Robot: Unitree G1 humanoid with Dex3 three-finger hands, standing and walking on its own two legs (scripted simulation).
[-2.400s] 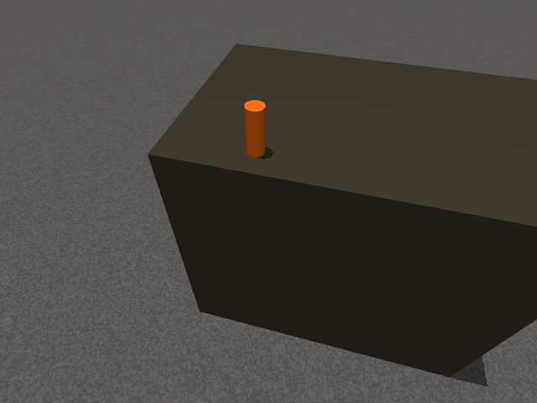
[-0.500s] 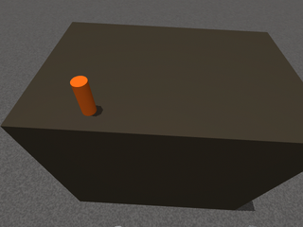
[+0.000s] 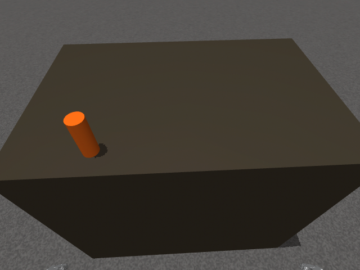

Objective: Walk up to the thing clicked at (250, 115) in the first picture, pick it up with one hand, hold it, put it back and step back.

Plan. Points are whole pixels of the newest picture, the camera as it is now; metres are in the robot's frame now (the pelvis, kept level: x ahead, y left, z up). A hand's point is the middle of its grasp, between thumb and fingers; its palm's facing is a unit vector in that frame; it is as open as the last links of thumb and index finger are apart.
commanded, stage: walk up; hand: left
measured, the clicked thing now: (83, 136) +0.40 +0.22 +0.09
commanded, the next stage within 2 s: stand in 0.68 s
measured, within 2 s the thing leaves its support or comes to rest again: neither
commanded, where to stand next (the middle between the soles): +0.02 +0.00 m, yaw +2 degrees
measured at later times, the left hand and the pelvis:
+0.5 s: hand out of the picture +0.08 +0.26 -0.14, palm faces -0.07 -0.93 -0.37, open 7.4 cm; pelvis -0.01 +0.01 +0.01, yaw -2 degrees
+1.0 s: hand out of the picture +0.09 +0.26 -0.14, palm faces -0.06 -0.94 -0.33, open 7.4 cm; pelvis +0.00 +0.02 +0.02, yaw +0 degrees
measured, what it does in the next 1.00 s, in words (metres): stands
